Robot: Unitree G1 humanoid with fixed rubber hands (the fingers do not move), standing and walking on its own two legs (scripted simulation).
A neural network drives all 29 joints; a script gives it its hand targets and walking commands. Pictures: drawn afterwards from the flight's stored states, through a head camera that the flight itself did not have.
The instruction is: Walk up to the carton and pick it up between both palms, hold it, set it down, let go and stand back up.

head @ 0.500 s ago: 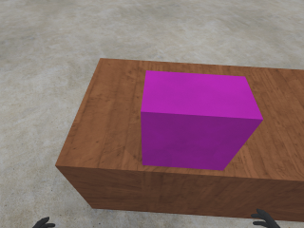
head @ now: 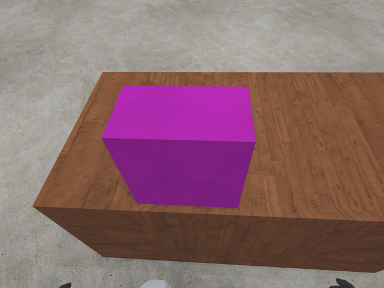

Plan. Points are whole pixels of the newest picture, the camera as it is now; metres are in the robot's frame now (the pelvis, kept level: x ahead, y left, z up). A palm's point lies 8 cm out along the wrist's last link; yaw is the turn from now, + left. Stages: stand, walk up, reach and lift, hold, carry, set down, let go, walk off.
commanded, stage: walk up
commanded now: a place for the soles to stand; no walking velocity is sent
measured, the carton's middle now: (185, 152) +0.43 +0.03 -0.01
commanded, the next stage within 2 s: none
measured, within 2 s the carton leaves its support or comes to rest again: neither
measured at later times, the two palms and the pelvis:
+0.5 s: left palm out of the picture +0.11 +0.36 -0.09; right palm (329, 287) +0.13 -0.26 -0.08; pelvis +0.02 +0.05 +0.00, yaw -4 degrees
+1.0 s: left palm (29, 278) +0.16 +0.37 -0.09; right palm out of the picture +0.09 -0.27 -0.10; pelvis +0.03 +0.06 +0.00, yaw -9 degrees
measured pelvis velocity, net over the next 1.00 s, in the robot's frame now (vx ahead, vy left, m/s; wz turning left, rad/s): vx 0.03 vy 0.06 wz -0.15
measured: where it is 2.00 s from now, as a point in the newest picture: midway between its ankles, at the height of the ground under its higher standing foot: outside the picture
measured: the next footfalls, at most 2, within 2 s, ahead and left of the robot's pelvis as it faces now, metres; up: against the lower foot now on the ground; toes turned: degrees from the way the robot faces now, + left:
left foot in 0.24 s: +0.08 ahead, +0.16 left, +0.00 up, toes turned -2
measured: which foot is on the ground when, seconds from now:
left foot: up 0.00-0.22, down 0.24-1.00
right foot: down 0.00-1.00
